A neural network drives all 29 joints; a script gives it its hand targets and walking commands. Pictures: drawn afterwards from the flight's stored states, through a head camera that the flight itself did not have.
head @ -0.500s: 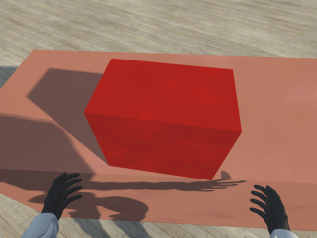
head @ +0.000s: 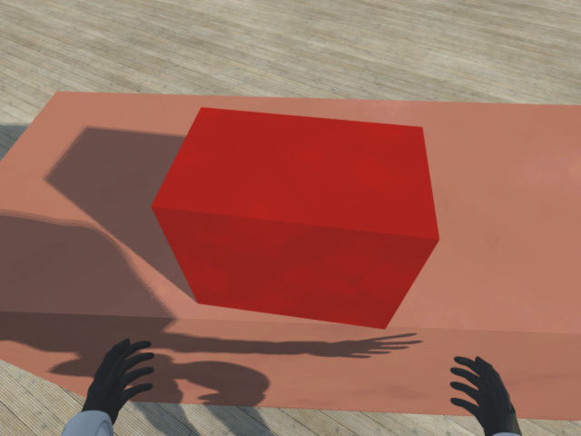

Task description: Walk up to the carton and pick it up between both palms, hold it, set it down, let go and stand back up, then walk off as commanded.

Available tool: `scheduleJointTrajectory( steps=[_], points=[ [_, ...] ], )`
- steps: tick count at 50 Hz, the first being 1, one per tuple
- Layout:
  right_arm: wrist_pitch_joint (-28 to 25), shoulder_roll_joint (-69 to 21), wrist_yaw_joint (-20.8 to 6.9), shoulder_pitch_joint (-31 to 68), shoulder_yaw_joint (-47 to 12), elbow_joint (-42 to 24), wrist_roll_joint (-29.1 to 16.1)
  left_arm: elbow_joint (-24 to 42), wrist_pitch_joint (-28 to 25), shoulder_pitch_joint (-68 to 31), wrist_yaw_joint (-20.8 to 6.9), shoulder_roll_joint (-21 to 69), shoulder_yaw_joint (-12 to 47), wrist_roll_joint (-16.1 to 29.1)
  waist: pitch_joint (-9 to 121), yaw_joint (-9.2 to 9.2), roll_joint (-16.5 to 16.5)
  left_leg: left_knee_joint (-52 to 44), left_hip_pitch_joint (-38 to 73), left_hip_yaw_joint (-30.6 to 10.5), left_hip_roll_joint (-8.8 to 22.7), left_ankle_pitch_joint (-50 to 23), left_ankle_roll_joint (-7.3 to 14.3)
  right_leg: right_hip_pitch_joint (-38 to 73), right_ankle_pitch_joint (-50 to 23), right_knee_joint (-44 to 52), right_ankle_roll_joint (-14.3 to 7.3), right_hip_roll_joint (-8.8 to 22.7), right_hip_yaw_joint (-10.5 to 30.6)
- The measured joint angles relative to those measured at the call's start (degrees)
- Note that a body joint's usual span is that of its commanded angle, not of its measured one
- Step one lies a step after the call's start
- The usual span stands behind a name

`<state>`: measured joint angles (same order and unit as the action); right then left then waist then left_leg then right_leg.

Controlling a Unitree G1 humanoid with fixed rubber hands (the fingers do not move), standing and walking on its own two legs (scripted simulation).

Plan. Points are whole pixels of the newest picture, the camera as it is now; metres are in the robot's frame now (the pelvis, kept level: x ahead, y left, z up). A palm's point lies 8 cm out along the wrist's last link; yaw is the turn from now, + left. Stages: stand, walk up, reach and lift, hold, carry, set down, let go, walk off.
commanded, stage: set down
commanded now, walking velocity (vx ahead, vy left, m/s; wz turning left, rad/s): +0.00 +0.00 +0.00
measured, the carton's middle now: (298, 224) +0.38 +0.00 +0.07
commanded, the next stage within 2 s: let go in 0.08 s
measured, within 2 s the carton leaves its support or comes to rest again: neither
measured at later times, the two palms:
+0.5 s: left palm (105, 421) +0.16 +0.26 -0.06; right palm (486, 428) +0.13 -0.25 -0.08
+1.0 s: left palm out of the picture +0.10 +0.28 -0.09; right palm out of the picture +0.11 -0.27 -0.10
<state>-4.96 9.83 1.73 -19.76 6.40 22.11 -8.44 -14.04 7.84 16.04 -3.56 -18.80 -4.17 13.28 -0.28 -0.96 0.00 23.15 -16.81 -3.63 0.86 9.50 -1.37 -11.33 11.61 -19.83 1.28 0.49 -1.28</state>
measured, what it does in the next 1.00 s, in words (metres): stands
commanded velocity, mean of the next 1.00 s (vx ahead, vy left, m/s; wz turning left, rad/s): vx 0.00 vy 0.00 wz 0.00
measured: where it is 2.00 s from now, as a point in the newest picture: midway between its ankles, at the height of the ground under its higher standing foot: outside the picture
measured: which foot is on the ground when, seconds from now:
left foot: down 0.00-1.00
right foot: down 0.00-1.00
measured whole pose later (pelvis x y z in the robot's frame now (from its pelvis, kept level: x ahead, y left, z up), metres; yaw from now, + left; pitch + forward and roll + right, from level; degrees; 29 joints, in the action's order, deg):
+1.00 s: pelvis -0.01 +0.00 -0.01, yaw +0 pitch +0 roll -1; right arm -2.5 14.5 -1.2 -12.4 6.2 44.7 1.4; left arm -34.2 0.8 16.0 -0.5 -16.9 -3.6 2.2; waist -0.3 1.8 0.0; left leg 29.0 -16.7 -3.6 0.8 12.2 -0.8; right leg -11.3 14.6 -26.1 1.3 0.5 -1.3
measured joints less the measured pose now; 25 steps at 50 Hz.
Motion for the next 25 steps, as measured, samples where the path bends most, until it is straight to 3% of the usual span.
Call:
scheduleJointTrajectory(
  steps=[25],
  points=[
    [-5.13, -0.14, -2.34, 5.84, -0.19, 14.32, 2.72, -5.28, -0.46, 0.0, 2.09, 1.14, 0.25, -2.22, 0.0, -0.11, 0.0, 0.0, 0.0, 0.0, 0.0, 0.0, 0.01, 0.0, 0.0, 0.0, 0.0, 0.0, 0.0]
  ],
)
